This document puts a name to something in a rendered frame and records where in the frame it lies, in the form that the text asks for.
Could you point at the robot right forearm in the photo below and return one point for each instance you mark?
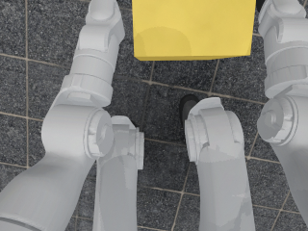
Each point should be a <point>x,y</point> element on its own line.
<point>284,29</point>

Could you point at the robot right thigh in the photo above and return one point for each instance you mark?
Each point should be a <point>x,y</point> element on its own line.
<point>225,198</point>

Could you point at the carton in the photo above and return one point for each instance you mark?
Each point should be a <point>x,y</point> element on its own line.
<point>192,30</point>

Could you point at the right robot upper arm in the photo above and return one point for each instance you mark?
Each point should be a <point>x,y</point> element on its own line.
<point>283,123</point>

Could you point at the robot right hand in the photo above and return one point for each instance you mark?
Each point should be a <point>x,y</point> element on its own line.
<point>259,4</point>

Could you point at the robot left forearm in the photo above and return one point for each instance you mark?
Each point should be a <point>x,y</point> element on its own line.
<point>89,82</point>

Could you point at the robot right foot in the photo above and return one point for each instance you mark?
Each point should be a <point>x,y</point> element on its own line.
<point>187,102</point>

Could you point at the left robot upper arm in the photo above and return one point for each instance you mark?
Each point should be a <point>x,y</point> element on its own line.
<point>44,196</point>

